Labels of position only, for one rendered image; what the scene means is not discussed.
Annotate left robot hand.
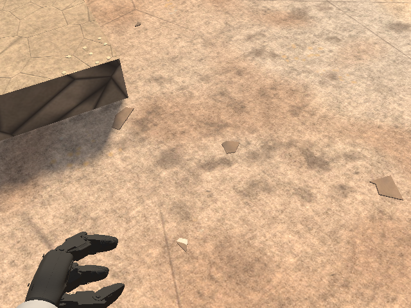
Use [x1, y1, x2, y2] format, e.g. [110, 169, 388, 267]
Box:
[25, 232, 125, 308]

